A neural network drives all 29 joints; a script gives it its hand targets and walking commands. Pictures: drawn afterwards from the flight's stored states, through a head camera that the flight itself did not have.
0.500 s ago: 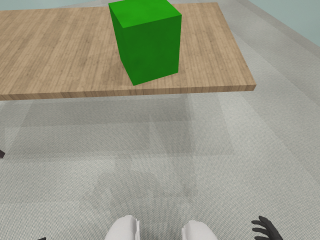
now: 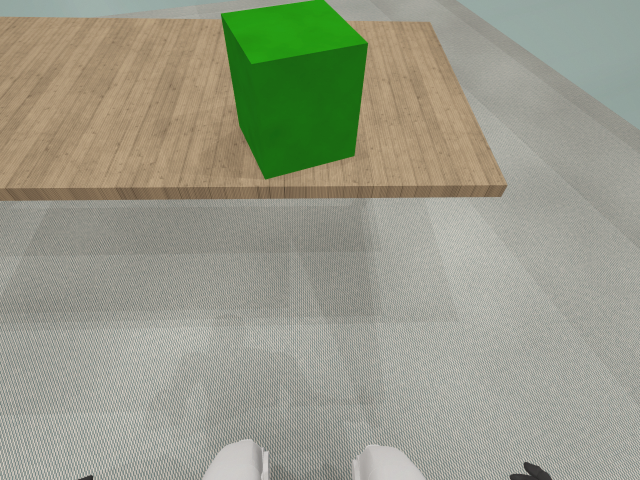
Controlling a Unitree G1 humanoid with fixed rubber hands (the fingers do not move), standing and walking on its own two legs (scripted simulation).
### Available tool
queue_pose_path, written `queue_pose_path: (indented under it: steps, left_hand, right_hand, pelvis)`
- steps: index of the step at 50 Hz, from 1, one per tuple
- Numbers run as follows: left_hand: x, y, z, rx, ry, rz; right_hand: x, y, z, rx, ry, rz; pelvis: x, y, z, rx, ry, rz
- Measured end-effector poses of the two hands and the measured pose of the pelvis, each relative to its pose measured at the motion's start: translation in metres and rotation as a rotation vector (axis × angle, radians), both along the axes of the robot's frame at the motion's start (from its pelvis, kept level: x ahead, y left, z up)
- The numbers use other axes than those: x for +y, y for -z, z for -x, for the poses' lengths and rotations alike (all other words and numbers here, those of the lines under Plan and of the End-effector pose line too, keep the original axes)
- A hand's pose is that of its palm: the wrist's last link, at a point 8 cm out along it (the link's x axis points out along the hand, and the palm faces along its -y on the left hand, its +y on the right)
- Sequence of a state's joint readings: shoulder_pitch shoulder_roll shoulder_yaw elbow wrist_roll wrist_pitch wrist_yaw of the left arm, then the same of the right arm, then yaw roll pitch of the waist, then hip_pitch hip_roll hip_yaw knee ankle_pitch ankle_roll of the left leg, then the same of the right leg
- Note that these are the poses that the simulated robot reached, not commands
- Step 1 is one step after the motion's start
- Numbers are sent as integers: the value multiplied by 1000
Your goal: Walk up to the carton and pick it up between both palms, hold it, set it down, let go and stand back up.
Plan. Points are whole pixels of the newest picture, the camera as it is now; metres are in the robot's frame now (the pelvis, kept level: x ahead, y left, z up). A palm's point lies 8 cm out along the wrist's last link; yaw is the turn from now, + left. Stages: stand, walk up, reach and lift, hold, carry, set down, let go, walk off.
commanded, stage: walk up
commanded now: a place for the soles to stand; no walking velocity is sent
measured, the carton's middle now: (293, 91) +0.81 +0.05 +0.03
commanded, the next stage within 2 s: none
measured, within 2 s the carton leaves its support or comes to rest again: neither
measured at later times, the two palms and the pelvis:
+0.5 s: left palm out of the picture +0.10 +0.32 -0.10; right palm out of the picture +0.11 -0.29 -0.11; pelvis +0.03 +0.00 +0.00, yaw +0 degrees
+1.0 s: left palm out of the picture +0.11 +0.32 -0.09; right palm out of the picture +0.12 -0.29 -0.11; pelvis +0.04 +0.00 +0.00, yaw +0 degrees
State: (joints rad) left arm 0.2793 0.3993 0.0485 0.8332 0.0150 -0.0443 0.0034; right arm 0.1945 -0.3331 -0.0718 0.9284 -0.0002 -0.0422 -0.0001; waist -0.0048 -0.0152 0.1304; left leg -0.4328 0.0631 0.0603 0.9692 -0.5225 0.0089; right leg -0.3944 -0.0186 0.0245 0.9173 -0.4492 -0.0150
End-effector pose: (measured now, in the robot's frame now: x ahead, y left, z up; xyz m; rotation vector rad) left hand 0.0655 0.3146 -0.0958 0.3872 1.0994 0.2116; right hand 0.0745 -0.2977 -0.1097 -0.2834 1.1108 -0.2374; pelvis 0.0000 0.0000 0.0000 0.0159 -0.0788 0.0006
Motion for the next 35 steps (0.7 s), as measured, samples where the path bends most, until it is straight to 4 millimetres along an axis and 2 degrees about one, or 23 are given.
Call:
queue_pose_path:
  steps: [4,8,12,16,19,22,28,31,35]
  left_hand:
    - [10,1,-4,8,-1,-3]
    - [21,4,-12,8,-1,7]
    - [21,5,-23,6,0,13]
    - [13,7,-27,13,1,14]
    - [4,6,-31,6,3,8]
    - [1,1,-33,-4,8,1]
    - [11,2,-33,-6,6,-2]
    - [18,4,-36,-12,5,6]
    - [19,3,-42,-20,7,11]
  right_hand:
    - [11,2,-11,-5,-5,-3]
    - [21,-1,-8,5,-4,9]
    - [20,-3,5,52,9,19]
    - [12,-2,6,69,13,20]
    - [4,2,-3,53,9,12]
    - [2,0,-19,18,2,5]
    - [13,-4,-49,-56,-22,5]
    - [20,-8,-46,-61,-23,14]
    - [19,-8,-27,-18,-8,21]
  pelvis:
    - [9,2,-5,8,0,14]
    - [21,1,-12,12,0,27]
    - [22,-1,-20,17,0,30]
    - [15,0,-25,25,1,19]
    - [6,2,-27,22,1,8]
    - [3,0,-28,20,3,1]
    - [12,1,-28,20,2,12]
    - [19,1,-29,14,2,21]
    - [21,-1,-32,11,4,24]
